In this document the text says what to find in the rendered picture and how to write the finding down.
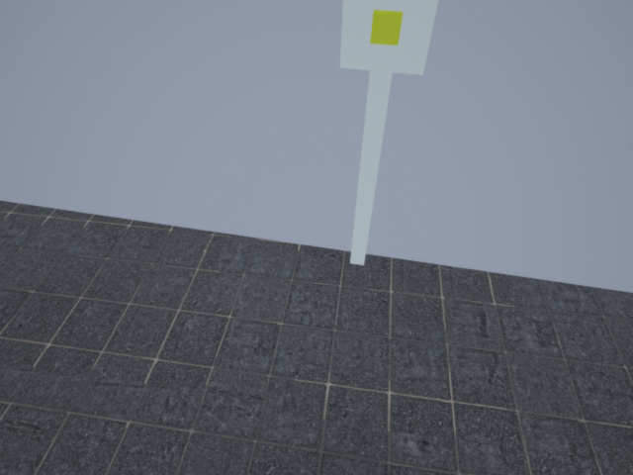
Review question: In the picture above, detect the button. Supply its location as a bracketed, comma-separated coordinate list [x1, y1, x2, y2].
[370, 10, 403, 46]

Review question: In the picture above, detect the panel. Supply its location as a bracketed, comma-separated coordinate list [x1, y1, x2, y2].
[340, 0, 438, 265]

